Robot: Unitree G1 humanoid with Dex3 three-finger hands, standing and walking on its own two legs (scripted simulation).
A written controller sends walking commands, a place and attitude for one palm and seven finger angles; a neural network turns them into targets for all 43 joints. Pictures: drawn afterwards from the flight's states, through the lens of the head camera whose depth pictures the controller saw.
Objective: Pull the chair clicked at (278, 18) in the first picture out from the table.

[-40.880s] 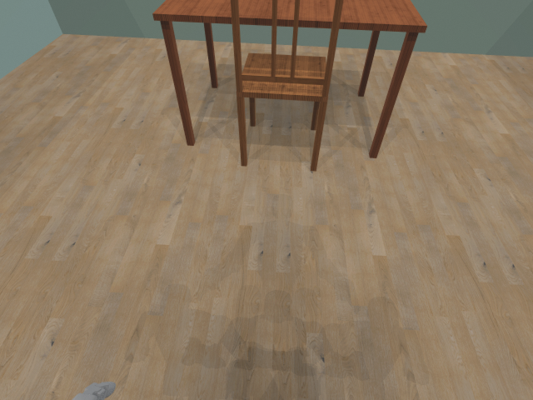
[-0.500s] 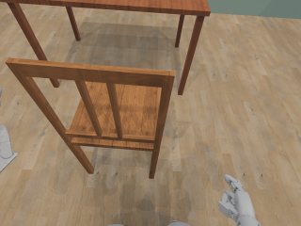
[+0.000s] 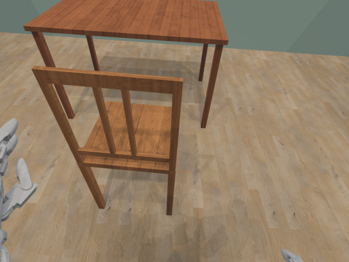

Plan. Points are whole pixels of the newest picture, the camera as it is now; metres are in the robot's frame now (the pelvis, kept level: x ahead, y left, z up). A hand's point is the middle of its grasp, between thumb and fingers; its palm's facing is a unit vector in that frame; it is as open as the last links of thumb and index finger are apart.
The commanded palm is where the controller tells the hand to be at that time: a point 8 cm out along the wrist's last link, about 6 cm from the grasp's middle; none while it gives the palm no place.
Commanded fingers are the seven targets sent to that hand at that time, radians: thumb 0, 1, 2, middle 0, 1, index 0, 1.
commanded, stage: stop stepping back and stand still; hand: left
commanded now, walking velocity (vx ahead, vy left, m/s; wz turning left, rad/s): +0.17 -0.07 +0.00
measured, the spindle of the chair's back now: (106, 123) +0.57 +0.25 -0.05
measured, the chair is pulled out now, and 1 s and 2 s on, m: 0.59 0.59 0.59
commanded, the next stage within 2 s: let the arm hang, fingers relaxed in 0.28 s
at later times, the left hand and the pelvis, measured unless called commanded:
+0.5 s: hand (61, 242) +0.18 +0.25 -0.03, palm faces +0.20 -0.91 -0.36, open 7.4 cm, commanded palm none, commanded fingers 0.00 0.90 0.90 -0.20 -0.30 -0.20 -0.30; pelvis -0.02 +0.01 -0.01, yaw +3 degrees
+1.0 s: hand out of the picture +0.00 +0.20 -0.16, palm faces +0.04 -0.97 -0.25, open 7.3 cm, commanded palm none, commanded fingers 0.00 0.90 0.90 -0.20 -0.30 -0.20 -0.30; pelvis -0.01 +0.01 +0.01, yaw +3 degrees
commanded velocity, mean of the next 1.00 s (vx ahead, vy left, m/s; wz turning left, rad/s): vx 0.03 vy -0.01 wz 0.00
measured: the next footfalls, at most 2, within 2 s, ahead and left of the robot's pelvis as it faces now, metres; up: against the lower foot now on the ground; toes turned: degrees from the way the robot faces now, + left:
right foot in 0.18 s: +0.04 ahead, -0.11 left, +0.00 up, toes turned +2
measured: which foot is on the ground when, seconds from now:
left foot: down 0.00-1.00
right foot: up 0.00-0.16, down 0.18-1.00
